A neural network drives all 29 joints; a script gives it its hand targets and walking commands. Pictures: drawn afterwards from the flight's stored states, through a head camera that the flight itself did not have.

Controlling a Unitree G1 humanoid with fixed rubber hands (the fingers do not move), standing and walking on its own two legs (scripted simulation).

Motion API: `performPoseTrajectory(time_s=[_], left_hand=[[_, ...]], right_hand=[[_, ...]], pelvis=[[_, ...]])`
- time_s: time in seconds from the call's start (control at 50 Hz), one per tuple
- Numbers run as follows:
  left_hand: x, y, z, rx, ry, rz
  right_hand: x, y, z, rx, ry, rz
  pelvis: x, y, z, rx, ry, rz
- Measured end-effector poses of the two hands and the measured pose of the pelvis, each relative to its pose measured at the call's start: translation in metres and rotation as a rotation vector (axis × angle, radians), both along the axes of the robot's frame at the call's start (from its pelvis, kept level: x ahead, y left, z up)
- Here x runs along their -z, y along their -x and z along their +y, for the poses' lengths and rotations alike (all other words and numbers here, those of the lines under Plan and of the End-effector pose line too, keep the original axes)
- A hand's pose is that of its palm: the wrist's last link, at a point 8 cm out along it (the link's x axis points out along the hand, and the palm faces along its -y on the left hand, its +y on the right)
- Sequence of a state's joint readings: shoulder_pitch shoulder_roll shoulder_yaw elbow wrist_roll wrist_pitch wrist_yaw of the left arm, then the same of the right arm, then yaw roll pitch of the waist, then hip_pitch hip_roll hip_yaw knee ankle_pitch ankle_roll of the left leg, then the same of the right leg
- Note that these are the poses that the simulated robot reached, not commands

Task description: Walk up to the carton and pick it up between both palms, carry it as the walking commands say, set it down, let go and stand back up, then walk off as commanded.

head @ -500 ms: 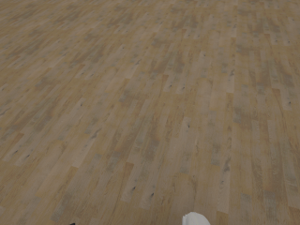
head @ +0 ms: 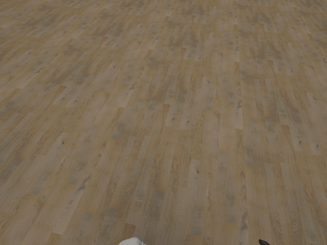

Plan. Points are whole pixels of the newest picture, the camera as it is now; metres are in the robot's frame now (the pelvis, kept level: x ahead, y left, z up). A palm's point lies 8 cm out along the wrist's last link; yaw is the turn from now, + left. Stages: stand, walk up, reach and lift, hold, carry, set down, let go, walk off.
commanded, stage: walk off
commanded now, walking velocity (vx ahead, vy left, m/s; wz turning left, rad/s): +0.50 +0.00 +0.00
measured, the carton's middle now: out of the picture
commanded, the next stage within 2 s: stand in 1.52 s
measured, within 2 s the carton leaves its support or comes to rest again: rests again in 0.12 s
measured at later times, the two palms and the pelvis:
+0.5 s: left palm (101, 201) +0.24 +0.20 -0.09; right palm (275, 211) +0.24 -0.30 -0.11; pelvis +0.19 -0.05 +0.02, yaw -1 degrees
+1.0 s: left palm (125, 113) +0.57 +0.18 -0.08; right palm (260, 158) +0.41 -0.31 -0.11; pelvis +0.41 -0.05 +0.02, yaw -2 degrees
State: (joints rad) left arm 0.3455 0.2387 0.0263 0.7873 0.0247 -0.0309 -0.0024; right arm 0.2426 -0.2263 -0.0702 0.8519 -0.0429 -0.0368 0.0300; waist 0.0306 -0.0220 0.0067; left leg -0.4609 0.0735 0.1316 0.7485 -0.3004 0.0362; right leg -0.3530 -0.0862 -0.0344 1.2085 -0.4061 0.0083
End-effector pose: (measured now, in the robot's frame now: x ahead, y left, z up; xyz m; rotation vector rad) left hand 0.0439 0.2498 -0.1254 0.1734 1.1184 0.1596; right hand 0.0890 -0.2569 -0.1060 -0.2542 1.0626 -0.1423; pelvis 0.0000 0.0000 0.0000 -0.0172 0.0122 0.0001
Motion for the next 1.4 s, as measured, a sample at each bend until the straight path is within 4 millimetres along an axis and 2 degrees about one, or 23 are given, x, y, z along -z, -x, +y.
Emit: performPoseTrajectory(time_s=[0.06,0.12,0.22,0.32,0.36,0.42,0.52,0.58,0.64,0.68,0.74,0.84,0.9,0.96,1.0,1.04,1.1,1.2,1.3,1.36,1.4], left_hand=[[-0.015,-0.064,-0.002,0.044,0.008,-0.089],[-0.028,-0.112,-0.008,0.078,0.018,-0.141],[-0.038,-0.164,-0.025,0.124,0.011,-0.139],[-0.036,-0.205,-0.050,0.150,-0.018,-0.122],[-0.039,-0.211,-0.058,0.143,-0.021,-0.114],[-0.040,-0.207,-0.059,0.118,-0.033,-0.070],[-0.036,-0.194,-0.052,0.053,-0.044,0.031],[-0.029,-0.194,-0.045,0.012,-0.038,0.081],[-0.019,-0.204,-0.035,-0.020,-0.019,0.131],[-0.010,-0.222,-0.028,-0.030,-0.004,0.139],[-0.010,-0.269,-0.022,-0.008,0.001,0.092],[-0.026,-0.376,-0.027,0.065,-0.003,-0.047],[-0.038,-0.439,-0.040,0.109,0.005,-0.120],[-0.045,-0.495,-0.058,0.155,0.005,-0.166],[-0.045,-0.527,-0.071,0.178,-0.007,-0.191],[-0.044,-0.548,-0.083,0.187,-0.022,-0.204],[-0.048,-0.553,-0.088,0.172,-0.036,-0.172],[-0.044,-0.535,-0.080,0.102,-0.056,-0.053],[-0.034,-0.523,-0.069,0.031,-0.051,0.066],[-0.024,-0.532,-0.059,-0.007,-0.033,0.117],[-0.015,-0.549,-0.052,-0.014,-0.020,0.128]], right_hand=[[-0.008,0.004,0.000,0.035,0.002,0.035],[-0.014,0.005,-0.004,0.063,0.001,0.069],[-0.014,-0.002,-0.017,0.110,-0.013,0.129],[0.005,-0.025,-0.037,0.134,-0.046,0.179],[0.006,-0.045,-0.041,0.128,-0.061,0.171],[0.006,-0.086,-0.045,0.107,-0.070,0.135],[0.004,-0.167,-0.042,0.053,-0.082,0.069],[0.003,-0.221,-0.033,0.011,-0.084,0.028],[0.003,-0.272,-0.020,-0.021,-0.076,-0.010],[0.004,-0.293,-0.013,-0.022,-0.063,-0.033],[0.001,-0.305,-0.012,0.004,-0.048,-0.027],[-0.007,-0.301,-0.021,0.066,-0.032,0.040],[-0.009,-0.302,-0.030,0.099,-0.032,0.081],[-0.004,-0.312,-0.041,0.128,-0.046,0.115],[0.006,-0.323,-0.050,0.139,-0.060,0.138],[0.017,-0.340,-0.057,0.138,-0.078,0.151],[0.015,-0.376,-0.063,0.130,-0.090,0.130],[0.011,-0.451,-0.066,0.086,-0.099,0.077],[0.008,-0.532,-0.057,0.034,-0.101,0.029],[0.008,-0.578,-0.046,0.002,-0.095,0.004],[0.011,-0.598,-0.040,0.004,-0.080,-0.013]], pelvis=[[-0.010,-0.021,0.001,0.001,0.003,-0.010],[-0.018,-0.043,-0.002,0.001,0.001,-0.015],[-0.024,-0.077,-0.015,0.014,-0.017,0.013],[-0.016,-0.114,-0.039,0.018,-0.043,0.045],[-0.018,-0.130,-0.045,0.021,-0.042,0.040],[-0.021,-0.154,-0.050,0.020,-0.051,0.032],[-0.020,-0.195,-0.050,0.021,-0.049,0.029],[-0.017,-0.222,-0.043,0.022,-0.039,0.032],[-0.010,-0.251,-0.032,0.025,-0.022,0.054],[-0.005,-0.271,-0.024,0.028,-0.016,0.051],[-0.007,-0.299,-0.018,0.030,-0.008,0.031],[-0.018,-0.340,-0.022,0.032,-0.006,0.012],[-0.022,-0.366,-0.030,0.032,-0.013,0.008],[-0.021,-0.392,-0.043,0.031,-0.027,0.020],[-0.015,-0.410,-0.053,0.031,-0.043,0.034],[-0.010,-0.428,-0.063,0.031,-0.040,0.033],[-0.015,-0.455,-0.071,0.032,-0.050,0.027],[-0.020,-0.496,-0.075,0.031,-0.053,0.024],[-0.017,-0.540,-0.067,0.033,-0.041,0.032],[-0.012,-0.570,-0.058,0.035,-0.026,0.054],[-0.005,-0.591,-0.050,0.040,-0.019,0.051]])
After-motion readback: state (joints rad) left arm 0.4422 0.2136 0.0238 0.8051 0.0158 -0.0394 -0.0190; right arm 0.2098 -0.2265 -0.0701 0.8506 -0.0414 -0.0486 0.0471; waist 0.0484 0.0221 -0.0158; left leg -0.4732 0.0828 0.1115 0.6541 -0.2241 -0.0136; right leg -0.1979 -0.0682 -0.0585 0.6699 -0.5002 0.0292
